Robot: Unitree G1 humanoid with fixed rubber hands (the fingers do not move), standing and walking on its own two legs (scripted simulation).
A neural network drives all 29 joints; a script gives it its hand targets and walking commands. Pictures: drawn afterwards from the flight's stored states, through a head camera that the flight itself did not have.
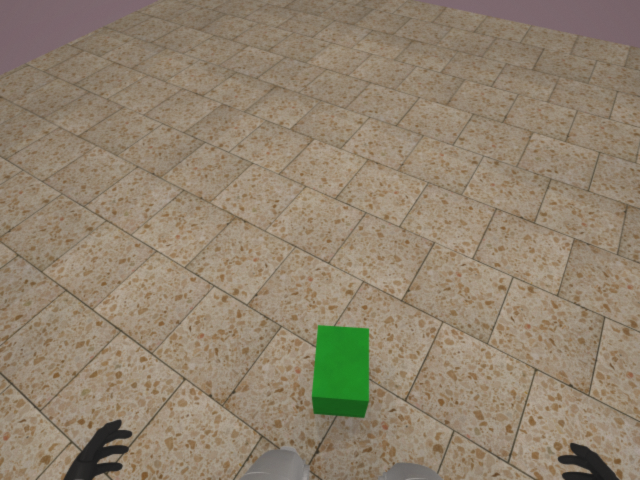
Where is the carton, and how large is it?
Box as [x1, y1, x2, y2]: [312, 325, 368, 417]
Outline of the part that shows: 318,325 312,389 312,402 314,413 363,417 368,402 368,328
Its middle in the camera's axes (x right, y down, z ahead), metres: +0.07 +0.39 +1.12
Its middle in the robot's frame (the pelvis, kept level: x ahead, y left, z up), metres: +0.46 -0.03 -0.65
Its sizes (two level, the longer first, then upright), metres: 0.199 0.146 0.168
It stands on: the floor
